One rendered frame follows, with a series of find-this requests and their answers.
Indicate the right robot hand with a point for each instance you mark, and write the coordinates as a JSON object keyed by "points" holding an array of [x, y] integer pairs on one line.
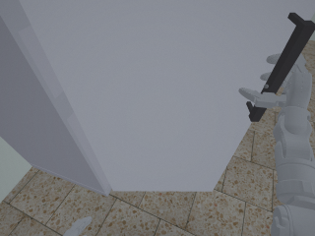
{"points": [[297, 87]]}

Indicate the fridge door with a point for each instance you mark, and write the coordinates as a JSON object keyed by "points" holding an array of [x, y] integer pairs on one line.
{"points": [[155, 84]]}

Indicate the left robot hand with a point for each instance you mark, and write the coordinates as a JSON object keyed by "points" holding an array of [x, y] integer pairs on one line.
{"points": [[78, 226]]}

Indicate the right robot upper arm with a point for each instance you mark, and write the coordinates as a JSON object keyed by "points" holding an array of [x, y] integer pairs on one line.
{"points": [[293, 221]]}

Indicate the handle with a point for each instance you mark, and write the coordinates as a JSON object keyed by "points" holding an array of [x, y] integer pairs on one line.
{"points": [[293, 48]]}

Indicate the right robot forearm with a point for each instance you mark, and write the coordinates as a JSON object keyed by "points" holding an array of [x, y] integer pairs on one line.
{"points": [[294, 158]]}

